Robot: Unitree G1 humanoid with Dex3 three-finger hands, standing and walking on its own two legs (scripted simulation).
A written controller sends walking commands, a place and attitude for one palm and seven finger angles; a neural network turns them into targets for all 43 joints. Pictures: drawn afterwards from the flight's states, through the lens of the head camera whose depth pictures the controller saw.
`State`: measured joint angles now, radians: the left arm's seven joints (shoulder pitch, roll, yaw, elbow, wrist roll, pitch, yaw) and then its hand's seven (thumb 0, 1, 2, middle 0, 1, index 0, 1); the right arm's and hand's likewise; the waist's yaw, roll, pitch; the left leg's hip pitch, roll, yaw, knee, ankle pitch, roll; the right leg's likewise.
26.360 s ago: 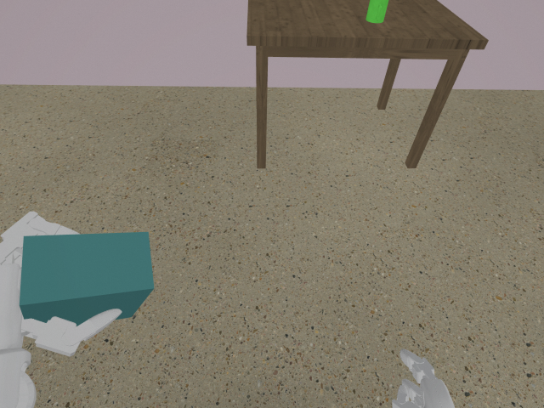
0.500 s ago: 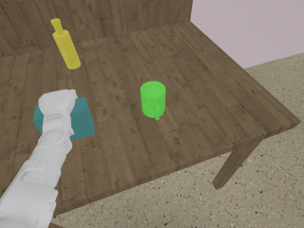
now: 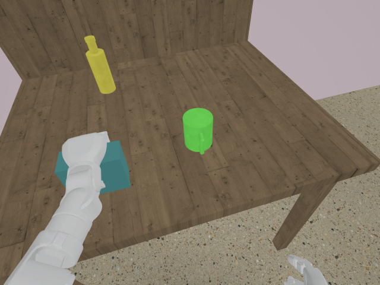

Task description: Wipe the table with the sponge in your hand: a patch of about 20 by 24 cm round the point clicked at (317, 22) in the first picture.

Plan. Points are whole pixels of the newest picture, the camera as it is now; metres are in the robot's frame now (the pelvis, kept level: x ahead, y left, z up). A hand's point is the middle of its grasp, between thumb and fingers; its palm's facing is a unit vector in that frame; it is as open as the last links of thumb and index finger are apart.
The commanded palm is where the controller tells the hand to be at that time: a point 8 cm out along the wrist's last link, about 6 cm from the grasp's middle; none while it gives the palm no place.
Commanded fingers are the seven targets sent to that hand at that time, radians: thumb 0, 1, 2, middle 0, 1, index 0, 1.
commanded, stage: wipe back along the middle lane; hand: left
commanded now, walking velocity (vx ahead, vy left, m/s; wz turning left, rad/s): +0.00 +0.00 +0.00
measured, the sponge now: (98, 174) +0.36 +0.27 +0.02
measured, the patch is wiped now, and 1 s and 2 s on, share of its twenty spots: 0.60 0.85 0.85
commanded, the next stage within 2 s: slide across to the third lane in 0.82 s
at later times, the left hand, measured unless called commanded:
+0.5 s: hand (97, 180) +0.32 +0.24 +0.06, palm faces +0.03 -0.03 -1.00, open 10.3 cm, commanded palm +0.28 +0.22 +0.09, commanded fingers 0.00 0.10 1.30 -1.20 -1.60 -1.20 -1.60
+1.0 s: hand (97, 198) +0.27 +0.22 +0.06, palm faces +0.03 -0.05 -1.00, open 10.3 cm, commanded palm +0.24 +0.21 +0.10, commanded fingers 0.00 0.10 1.30 -1.20 -1.60 -1.20 -1.60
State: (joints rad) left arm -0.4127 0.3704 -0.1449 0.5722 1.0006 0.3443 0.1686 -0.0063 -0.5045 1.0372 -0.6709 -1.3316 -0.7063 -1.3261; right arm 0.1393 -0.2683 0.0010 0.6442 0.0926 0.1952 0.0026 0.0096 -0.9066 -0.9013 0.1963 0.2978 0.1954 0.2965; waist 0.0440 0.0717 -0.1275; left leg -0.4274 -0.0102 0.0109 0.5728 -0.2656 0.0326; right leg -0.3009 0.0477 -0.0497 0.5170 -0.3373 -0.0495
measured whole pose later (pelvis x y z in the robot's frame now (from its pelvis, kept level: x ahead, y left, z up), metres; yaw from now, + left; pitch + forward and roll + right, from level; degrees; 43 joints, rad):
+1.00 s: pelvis -0.01 -0.01 +0.00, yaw -1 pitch +3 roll +0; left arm -0.01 0.35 -0.24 0.09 1.00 0.46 0.17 0.00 -0.49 1.04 -0.65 -1.34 -0.69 -1.33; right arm 0.06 -0.27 0.02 0.61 0.09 0.18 0.02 0.01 -0.91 -0.90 0.20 0.30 0.19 0.30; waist 0.08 0.09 -0.11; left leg -0.34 0.00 0.03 0.56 -0.27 0.02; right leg -0.24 0.05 -0.03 0.54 -0.35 -0.06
